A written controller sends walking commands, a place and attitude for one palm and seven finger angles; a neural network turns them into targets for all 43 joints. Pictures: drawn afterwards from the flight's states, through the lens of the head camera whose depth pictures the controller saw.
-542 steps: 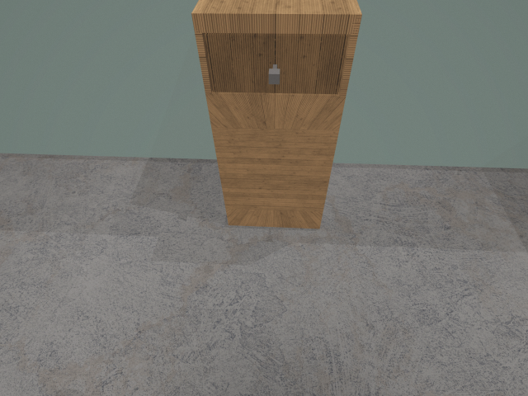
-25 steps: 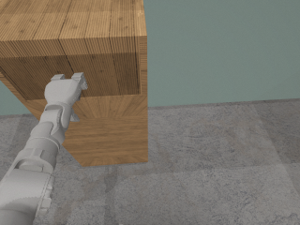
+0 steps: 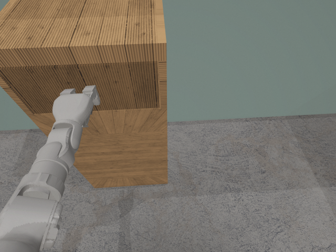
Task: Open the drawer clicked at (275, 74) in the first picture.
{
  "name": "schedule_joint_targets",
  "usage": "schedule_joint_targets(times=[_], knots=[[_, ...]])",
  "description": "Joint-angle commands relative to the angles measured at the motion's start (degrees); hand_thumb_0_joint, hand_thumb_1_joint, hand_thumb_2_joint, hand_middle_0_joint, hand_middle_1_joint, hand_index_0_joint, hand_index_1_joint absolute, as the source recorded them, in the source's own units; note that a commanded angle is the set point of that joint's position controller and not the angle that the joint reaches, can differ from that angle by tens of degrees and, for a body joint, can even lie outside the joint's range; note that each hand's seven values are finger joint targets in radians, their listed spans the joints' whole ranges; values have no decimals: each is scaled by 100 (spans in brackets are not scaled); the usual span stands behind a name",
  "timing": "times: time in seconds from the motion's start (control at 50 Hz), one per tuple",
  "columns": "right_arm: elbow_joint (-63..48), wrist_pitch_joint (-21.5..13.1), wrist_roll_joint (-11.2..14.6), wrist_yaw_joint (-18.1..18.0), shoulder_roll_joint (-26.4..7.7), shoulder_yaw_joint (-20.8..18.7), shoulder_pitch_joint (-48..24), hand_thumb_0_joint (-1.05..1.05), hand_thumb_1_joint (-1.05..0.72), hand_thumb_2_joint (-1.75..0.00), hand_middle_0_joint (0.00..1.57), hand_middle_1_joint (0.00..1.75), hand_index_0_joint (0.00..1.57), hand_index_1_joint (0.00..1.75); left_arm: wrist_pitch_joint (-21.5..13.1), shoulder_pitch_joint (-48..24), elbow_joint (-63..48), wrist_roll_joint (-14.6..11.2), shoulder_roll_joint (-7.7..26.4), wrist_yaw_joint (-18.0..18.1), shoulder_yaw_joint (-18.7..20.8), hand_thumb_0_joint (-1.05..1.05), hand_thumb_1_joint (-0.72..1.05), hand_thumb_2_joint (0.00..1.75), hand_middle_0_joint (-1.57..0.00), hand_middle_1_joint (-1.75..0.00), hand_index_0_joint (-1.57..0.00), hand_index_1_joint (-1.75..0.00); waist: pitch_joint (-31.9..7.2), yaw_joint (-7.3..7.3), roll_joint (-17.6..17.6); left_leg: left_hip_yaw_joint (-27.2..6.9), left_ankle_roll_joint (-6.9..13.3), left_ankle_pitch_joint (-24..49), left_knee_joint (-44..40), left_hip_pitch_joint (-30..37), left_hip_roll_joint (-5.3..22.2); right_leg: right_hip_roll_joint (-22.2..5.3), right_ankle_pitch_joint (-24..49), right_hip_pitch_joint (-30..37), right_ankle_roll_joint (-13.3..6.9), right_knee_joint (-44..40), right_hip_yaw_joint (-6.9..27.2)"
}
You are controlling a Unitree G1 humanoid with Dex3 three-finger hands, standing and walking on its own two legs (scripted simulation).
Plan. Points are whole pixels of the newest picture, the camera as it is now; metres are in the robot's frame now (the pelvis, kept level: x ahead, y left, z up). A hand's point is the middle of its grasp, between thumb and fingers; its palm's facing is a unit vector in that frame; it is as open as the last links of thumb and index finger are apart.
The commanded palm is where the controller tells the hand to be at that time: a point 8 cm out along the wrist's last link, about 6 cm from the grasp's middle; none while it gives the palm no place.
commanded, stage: pull the drawer open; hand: left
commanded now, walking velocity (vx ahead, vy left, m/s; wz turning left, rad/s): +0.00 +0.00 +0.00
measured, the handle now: (86, 101) +0.49 +0.22 +0.06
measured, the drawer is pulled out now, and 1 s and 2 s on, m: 0.00 0.10 0.22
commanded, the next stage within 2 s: none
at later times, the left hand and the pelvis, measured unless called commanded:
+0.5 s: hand (81, 130) +0.41 +0.22 +0.03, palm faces -0.01 -0.08 -1.00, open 6.3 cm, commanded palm +0.37 +0.23 +0.09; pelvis +0.02 +0.00 +0.01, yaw -1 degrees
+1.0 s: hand (76, 153) +0.34 +0.22 +0.03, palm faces -0.01 -0.09 -1.00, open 6.3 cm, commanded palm +0.31 +0.23 +0.09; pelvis +0.01 -0.01 +0.01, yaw +0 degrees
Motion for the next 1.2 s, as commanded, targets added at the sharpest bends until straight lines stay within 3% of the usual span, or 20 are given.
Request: schedule_joint_targets(times=[0.0,0.06,0.18,0.26,0.3,0.34,0.4,0.54,0.58,0.64,0.68,0.74,0.8,0.86,0.9,0.94,1.0,1.04,1.06,1.18], knots=[[-434,-87,-25,-90,-848,-279,386,0,-90,-90,20,30,20,30,80,-2378,-1124,-41,1664,243,515,0,90,90,-40,-135,-40,-135,-2089,17,28,-146,162,2261,-270,1563,-304,253,2335,880,-135,-439,63],[-523,-67,-11,-91,-826,-267,301,0,-90,-90,20,30,20,30,48,-1764,-1107,-80,1710,174,653,0,90,90,-40,-135,-40,-135,-2179,186,-8,-109,159,2367,-314,1532,-314,248,2489,1116,-140,-419,72],[-673,-63,6,-74,-814,-269,152,0,-90,-90,20,30,20,30,0,-1106,-1455,-137,1627,92,707,0,90,90,-40,-135,-40,-135,-2025,322,-83,-59,159,2481,-377,1508,-295,250,2623,1251,-143,-435,58],[-794,-65,15,-21,-794,-300,43,0,-90,-90,20,30,20,30,54,-494,-2065,-152,1549,101,754,0,90,90,-40,-135,-40,-135,-2220,445,35,-91,143,3045,-369,1737,-257,262,2907,1367,-154,-374,43],[-827,-80,29,16,-794,-312,-46,0,-90,-90,20,30,20,30,163,-278,-2289,-214,1224,94,531,0,90,90,-40,-135,-40,-135,-2000,377,-41,-91,142,3073,-389,1824,-232,273,2867,1258,-138,-431,0],[-847,-85,10,12,-816,-304,-94,0,-90,-90,20,30,20,30,234,-71,-2604,-237,1406,99,688,0,90,90,-40,-135,-40,-135,-2167,426,-57,-109,140,3221,-398,1885,-225,269,2982,1441,-144,-425,27],[-877,-104,39,16,-800,-283,-215,0,-90,-90,20,30,20,30,387,286,-2841,-290,1337,66,681,0,90,90,-40,-135,-40,-135,-1948,447,-101,-99,137,3198,-437,1889,-236,264,3035,1457,-128,-456,9],[-937,-140,30,-2,-751,-244,-482,0,-90,-90,20,30,20,30,558,593,-3547,-319,1037,-14,436,0,90,90,-40,-135,-40,-135,-1859,427,-26,-176,112,3322,-487,2244,-197,253,2762,1374,-143,-507,-31],[-950,-158,34,3,-723,-221,-572,0,-90,-90,20,30,20,30,599,752,-3615,-338,895,-42,325,0,90,90,-40,-135,-40,-135,-1669,444,62,-168,104,3205,-497,2247,-212,254,2707,1284,-148,-521,-50],[-994,-174,3,-18,-729,-194,-688,0,-90,-90,20,30,20,30,597,1007,-3850,-361,1043,-76,478,0,90,90,-40,-135,-40,-135,-1770,512,-107,-147,114,3154,-511,2219,-241,225,2867,1540,-144,-542,0],[-1013,-192,7,-40,-696,-161,-764,0,-90,-90,20,30,20,30,593,986,-3922,-364,865,-103,310,0,90,90,-40,-135,-40,-135,-1575,472,-155,-128,114,2930,-530,2130,-275,216,2857,1486,-131,-541,-20],[-1011,-203,-12,-82,-697,-131,-873,0,-90,-90,20,30,20,30,580,1314,-3914,-363,1184,-120,646,0,90,90,-40,-135,-40,-135,-1547,593,-195,-95,110,2775,-562,2039,-308,196,2888,1683,-146,-569,21],[-1045,-227,-14,-82,-639,-107,-982,0,-90,-90,20,30,20,30,520,1399,-4169,-359,964,-127,465,0,90,90,-40,-135,-40,-135,-1494,585,-97,-92,106,2695,-561,2087,-327,191,2861,1595,-138,-560,23],[-1035,-238,-13,-100,-632,-81,-1057,0,-90,-90,20,30,20,30,490,1333,-4198,-334,1081,-124,551,0,90,90,-40,-135,-40,-135,-1385,589,-138,-88,104,2460,-586,2008,-345,179,2708,1581,-135,-581,48],[-1061,-265,-24,-99,-601,-84,-1081,0,-90,-90,20,30,20,30,478,1510,-4280,-350,920,-118,434,0,90,90,-40,-135,-40,-135,-1413,616,-77,-87,104,2427,-592,2047,-358,177,2659,1578,-145,-586,30],[-1033,-267,-37,-114,-623,-72,-1107,0,-90,-90,20,30,20,30,488,1641,-4230,-349,1091,-111,605,0,90,90,-40,-135,-40,-135,-1450,636,-241,-78,107,2407,-582,1982,-367,170,2744,1719,-139,-593,74],[-1062,-304,-31,-124,-597,-69,-1161,0,-90,-90,20,30,20,30,465,1773,-4384,-395,1007,-128,547,0,90,90,-40,-135,-40,-135,-1384,651,-248,-54,116,2332,-584,1950,-385,150,2840,1730,-118,-596,83],[-1047,-299,-32,-133,-623,-51,-1225,0,-90,-90,20,30,20,30,451,1998,-4397,-403,1271,-133,809,0,90,90,-40,-135,-40,-135,-1399,720,-253,-61,102,2309,-622,1908,-382,143,2855,1857,-129,-610,130],[-1100,-312,-31,-125,-579,-53,-1263,0,-90,-90,20,30,20,30,435,2137,-4556,-411,1084,-138,665,0,90,90,-40,-135,-40,-135,-1426,745,-122,-39,108,2357,-613,1951,-395,133,2932,1847,-125,-587,119],[-1203,-413,-60,-56,-564,-54,-1418,0,-90,-90,20,30,20,30,382,2969,-5209,-498,983,-67,734,0,90,90,-40,-135,-40,-135,-1339,805,-153,-64,88,2456,-623,1958,-367,129,3078,1866,-120,-529,102]])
